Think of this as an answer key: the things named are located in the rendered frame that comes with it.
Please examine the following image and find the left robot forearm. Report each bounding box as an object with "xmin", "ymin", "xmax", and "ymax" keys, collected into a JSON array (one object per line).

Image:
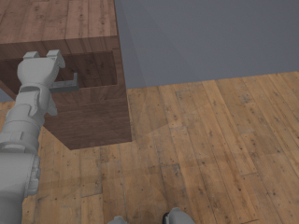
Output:
[{"xmin": 0, "ymin": 83, "xmax": 50, "ymax": 156}]

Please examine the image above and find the drawer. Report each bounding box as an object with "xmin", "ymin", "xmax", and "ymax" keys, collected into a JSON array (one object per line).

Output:
[{"xmin": 0, "ymin": 50, "xmax": 118, "ymax": 95}]

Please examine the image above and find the left robot shin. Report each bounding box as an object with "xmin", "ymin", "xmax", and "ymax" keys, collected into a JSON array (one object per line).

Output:
[{"xmin": 113, "ymin": 216, "xmax": 124, "ymax": 220}]

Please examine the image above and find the handle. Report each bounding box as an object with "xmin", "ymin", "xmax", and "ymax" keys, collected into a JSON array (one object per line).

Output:
[{"xmin": 49, "ymin": 73, "xmax": 79, "ymax": 93}]

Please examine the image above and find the cabinet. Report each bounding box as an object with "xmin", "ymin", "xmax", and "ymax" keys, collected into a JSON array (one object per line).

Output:
[{"xmin": 0, "ymin": 0, "xmax": 133, "ymax": 150}]

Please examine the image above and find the right robot thigh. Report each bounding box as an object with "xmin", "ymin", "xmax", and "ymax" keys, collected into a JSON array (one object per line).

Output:
[{"xmin": 164, "ymin": 211, "xmax": 195, "ymax": 224}]

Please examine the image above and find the left robot hand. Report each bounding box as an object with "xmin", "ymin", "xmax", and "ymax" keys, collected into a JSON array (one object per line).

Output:
[{"xmin": 17, "ymin": 49, "xmax": 65, "ymax": 116}]

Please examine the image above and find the robot left upper arm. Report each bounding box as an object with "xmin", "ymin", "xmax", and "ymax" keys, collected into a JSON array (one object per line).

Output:
[{"xmin": 0, "ymin": 152, "xmax": 41, "ymax": 224}]

